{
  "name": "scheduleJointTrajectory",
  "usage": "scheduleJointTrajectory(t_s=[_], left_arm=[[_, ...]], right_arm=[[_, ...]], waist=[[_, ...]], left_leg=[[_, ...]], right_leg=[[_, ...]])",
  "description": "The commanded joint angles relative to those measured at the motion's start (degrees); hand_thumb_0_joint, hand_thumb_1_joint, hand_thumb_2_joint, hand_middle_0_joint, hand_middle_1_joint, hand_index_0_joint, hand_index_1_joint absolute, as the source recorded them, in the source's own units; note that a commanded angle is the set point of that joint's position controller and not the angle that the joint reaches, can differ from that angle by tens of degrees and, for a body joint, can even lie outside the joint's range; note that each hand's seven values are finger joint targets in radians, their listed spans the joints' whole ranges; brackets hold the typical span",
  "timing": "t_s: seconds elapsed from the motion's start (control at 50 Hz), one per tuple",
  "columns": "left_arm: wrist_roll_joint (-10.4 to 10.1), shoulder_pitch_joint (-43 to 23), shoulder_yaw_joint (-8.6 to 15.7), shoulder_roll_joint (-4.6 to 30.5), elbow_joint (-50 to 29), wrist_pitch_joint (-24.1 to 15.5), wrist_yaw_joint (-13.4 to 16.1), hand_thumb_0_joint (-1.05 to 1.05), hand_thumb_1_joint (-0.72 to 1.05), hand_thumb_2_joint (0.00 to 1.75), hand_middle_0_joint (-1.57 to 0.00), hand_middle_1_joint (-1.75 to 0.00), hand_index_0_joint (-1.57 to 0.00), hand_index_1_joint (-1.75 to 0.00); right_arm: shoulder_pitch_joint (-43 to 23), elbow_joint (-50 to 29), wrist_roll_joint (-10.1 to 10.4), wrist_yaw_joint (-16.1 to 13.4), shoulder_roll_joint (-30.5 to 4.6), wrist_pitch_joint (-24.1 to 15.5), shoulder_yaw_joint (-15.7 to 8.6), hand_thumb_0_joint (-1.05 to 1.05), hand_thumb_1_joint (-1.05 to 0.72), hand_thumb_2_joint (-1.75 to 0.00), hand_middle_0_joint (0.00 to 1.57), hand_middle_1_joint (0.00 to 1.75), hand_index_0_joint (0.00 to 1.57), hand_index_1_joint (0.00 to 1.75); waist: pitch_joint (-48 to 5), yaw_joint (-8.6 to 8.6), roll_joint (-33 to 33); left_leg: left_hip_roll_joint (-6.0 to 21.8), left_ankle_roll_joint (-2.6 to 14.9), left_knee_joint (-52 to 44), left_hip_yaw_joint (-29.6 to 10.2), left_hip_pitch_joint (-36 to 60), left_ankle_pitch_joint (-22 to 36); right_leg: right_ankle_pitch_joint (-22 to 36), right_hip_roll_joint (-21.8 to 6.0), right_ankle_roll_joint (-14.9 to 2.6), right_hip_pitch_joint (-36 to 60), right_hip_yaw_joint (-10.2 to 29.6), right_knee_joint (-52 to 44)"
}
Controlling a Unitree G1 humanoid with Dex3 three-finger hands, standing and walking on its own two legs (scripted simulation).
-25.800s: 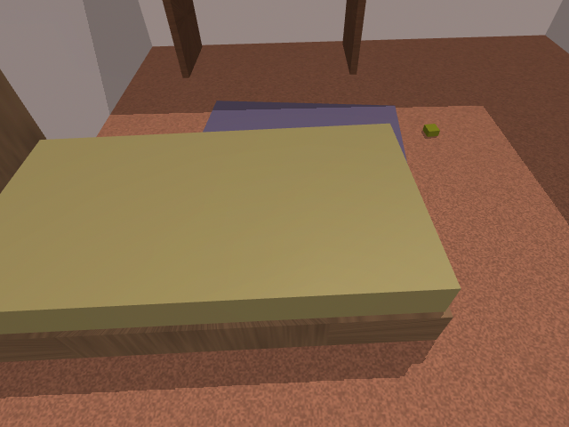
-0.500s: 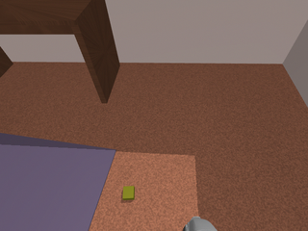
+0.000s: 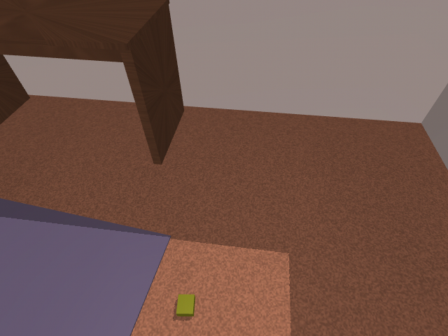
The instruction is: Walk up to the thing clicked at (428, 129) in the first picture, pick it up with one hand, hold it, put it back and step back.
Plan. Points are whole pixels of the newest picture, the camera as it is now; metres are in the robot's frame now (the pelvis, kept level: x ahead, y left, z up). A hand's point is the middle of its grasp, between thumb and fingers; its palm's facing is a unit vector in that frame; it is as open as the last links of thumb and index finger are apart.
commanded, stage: walk up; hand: left
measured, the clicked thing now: (186, 305) +0.38 +0.20 -0.74
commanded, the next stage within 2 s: stand in 1.36 s
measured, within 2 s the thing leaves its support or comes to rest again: neither
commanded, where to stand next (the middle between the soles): +0.04 +0.00 m, yaw -1 degrees
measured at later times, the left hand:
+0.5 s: hand out of the picture +0.10 +0.26 -0.13, palm faces +0.01 -0.93 -0.37, open 7.4 cm
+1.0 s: hand out of the picture +0.13 +0.24 -0.13, palm faces -0.04 -0.95 -0.32, open 7.4 cm
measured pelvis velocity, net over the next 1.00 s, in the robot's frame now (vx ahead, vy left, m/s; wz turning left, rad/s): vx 0.04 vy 0.00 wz -0.01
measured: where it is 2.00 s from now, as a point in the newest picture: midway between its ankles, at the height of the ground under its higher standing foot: outside the picture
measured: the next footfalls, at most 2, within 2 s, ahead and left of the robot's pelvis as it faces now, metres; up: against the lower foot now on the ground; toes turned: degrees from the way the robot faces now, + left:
none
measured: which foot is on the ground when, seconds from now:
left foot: down 0.00-1.00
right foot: down 0.00-1.00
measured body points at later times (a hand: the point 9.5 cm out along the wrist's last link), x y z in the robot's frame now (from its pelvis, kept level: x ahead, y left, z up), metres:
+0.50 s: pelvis +0.03 +0.00 +0.02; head +0.04 -0.01 +0.47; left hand +0.10 +0.31 -0.10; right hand +0.16 -0.29 -0.11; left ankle +0.05 +0.13 -0.72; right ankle +0.05 -0.13 -0.72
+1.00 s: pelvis +0.04 +0.00 +0.03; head +0.05 +0.00 +0.48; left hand +0.13 +0.29 -0.11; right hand +0.09 -0.31 -0.11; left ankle +0.05 +0.13 -0.72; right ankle +0.05 -0.13 -0.72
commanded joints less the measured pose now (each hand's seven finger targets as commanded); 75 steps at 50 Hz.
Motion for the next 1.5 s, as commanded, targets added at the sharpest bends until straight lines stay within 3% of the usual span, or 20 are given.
scheduleJointTrajectory(t_s=[0.0, 0.02, 0.06, 0.08, 0.1, 0.16, 0.24, 0.32, 0.48, 0.56, 1.1, 1.48], left_arm=[[-0.22, 0.65, 2.58, 11.49, -0.27, -1.25, 0.29, 0.00, 0.90, 0.90, -0.20, -0.30, -0.20, -0.30], [-0.42, 0.51, 2.41, 10.71, 0.79, -1.50, 0.23, 0.00, 0.90, 0.90, -0.20, -0.30, -0.20, -0.30], [-0.32, 0.24, 2.09, 10.95, 2.09, -1.88, 0.46, 0.00, 0.90, 0.90, -0.20, -0.30, -0.20, -0.30], [-0.46, -0.65, 1.91, 10.94, 2.65, -1.97, 0.66, 0.00, 0.90, 0.90, -0.20, -0.30, -0.20, -0.30], [-0.30, -2.08, 1.69, 11.08, 3.17, -1.95, 0.69, 0.00, 0.90, 0.90, -0.20, -0.30, -0.20, -0.30], [-0.36, -4.59, 1.08, 10.89, 4.18, -2.08, 0.47, 0.00, 0.90, 0.90, -0.20, -0.30, -0.20, -0.30], [-0.51, -5.82, 0.67, 10.69, 6.56, -2.41, 0.56, 0.00, 0.90, 0.90, -0.20, -0.30, -0.20, -0.30], [-0.57, -6.99, 0.35, 10.30, 8.02, -2.72, 0.66, 0.00, 0.90, 0.90, -0.20, -0.30, -0.20, -0.30], [-0.16, -9.84, 0.39, 9.53, 9.87, -2.61, 0.85, 0.00, 0.90, 0.90, -0.20, -0.30, -0.20, -0.30], [0.05, -10.64, 0.55, 9.65, 10.25, -2.35, 0.86, 0.00, 0.90, 0.90, -0.20, -0.30, -0.20, -0.30], [0.44, -12.05, 1.25, 8.87, 9.99, -1.61, 0.65, 0.00, 0.90, 0.90, -0.20, -0.30, -0.20, -0.30], [0.48, -10.29, 0.70, 9.28, 9.02, -2.03, 0.98, 0.00, 0.90, 0.90, -0.20, -0.30, -0.20, -0.30]], right_arm=[[-9.26, -5.40, 0.25, -1.14, -14.58, -1.95, -1.92, 0.00, -0.90, -0.90, 0.20, 0.30, 0.20, 0.30], [-8.74, -4.47, 0.31, -1.09, -13.07, -2.03, -1.19, 0.00, -0.90, -0.90, 0.20, 0.30, 0.20, 0.30], [-8.42, -3.94, 0.77, -0.93, -12.45, -2.37, -1.04, 0.00, -0.90, -0.90, 0.20, 0.30, 0.20, 0.30], [-7.98, -3.18, 0.97, -0.92, -11.99, -2.35, -0.73, 0.00, -0.90, -0.90, 0.20, 0.30, 0.20, 0.30], [-7.70, -2.76, 1.08, -0.94, -12.19, -2.13, -0.72, 0.00, -0.90, -0.90, 0.20, 0.30, 0.20, 0.30], [-9.38, -1.58, 1.12, -1.23, -12.03, -1.85, -0.59, 0.00, -0.90, -0.90, 0.20, 0.30, 0.20, 0.30], [-11.22, -0.06, 1.46, -1.36, -11.36, -2.13, -0.20, 0.00, -0.90, -0.90, 0.20, 0.30, 0.20, 0.30], [-11.77, 1.59, 1.80, -1.39, -10.91, -1.94, -0.37, 0.00, -0.90, -0.90, 0.20, 0.30, 0.20, 0.30], [-14.29, 3.91, 1.57, -1.13, -9.91, -1.34, -0.36, 0.00, -0.90, -0.90, 0.20, 0.30, 0.20, 0.30], [-15.40, 4.85, 1.30, -1.05, -9.84, -1.27, -0.34, 0.00, -0.90, -0.90, 0.20, 0.30, 0.20, 0.30], [-12.26, 6.61, 0.93, -1.33, -9.95, -1.55, -0.22, 0.00, -0.90, -0.90, 0.20, 0.30, 0.20, 0.30], [-13.05, 5.77, 0.72, -1.31, -9.87, -1.36, -0.47, 0.00, -0.90, -0.90, 0.20, 0.30, 0.20, 0.30]], waist=[[1.76, 2.20, 8.57], [0.97, 2.33, 9.45], [-2.98, 1.67, 10.87], [-5.06, 1.26, 10.73], [-5.58, 0.54, 10.43], [-3.83, 0.21, 8.04], [-4.64, -0.07, 4.43], [-6.73, -0.53, 0.98], [-6.93, -0.60, -1.33], [-5.73, -0.42, -0.63], [-4.88, -1.02, 1.32], [-6.66, -1.02, 1.17]], left_leg=[[12.24, 7.87, -20.73, -16.94, -11.36, -21.29], [9.45, 5.63, -18.66, -13.10, -8.36, -15.79], [7.81, 3.77, -14.46, -10.22, -2.48, -3.47], [7.98, 3.76, -13.98, -9.84, -0.44, -1.74], [8.06, 3.80, -14.77, -10.35, -0.30, -3.84], [7.36, 3.19, -16.51, -9.60, 0.64, -6.68], [6.98, 3.02, -14.90, -7.80, 5.19, 5.68], [6.33, 2.73, -13.98, -6.00, 10.65, 11.85], [6.21, 2.02, -17.21, -5.17, 12.86, 12.49], [6.11, 1.63, -19.12, -5.00, 12.35, 10.13], [6.09, 1.60, -21.28, -4.90, 10.09, 5.35], [6.80, 1.23, -20.62, -4.58, 13.87, 12.15]], right_leg=[[-5.28, -0.18, -1.11, 7.10, 2.74, -3.28], [-0.61, -0.50, -1.10, 7.29, 2.92, -7.50], [7.49, -0.78, -1.04, 8.90, 3.25, -10.91], [7.66, -1.20, -1.04, 9.22, 3.99, -11.52], [6.09, -1.50, -0.98, 9.59, 4.63, -12.11], [5.51, -2.47, -0.94, 8.49, 5.41, -14.07], [13.91, -3.86, -0.77, 8.33, 5.88, -16.24], [19.06, -5.09, -0.59, 8.84, 6.47, -18.13], [18.16, -5.50, 0.22, 10.73, 6.30, -21.85], [16.10, -5.55, 0.38, 10.86, 6.24, -23.03], [13.03, -4.61, 0.17, 12.56, 6.60, -23.72], [17.11, -5.38, 0.48, 12.30, 6.32, -23.92]])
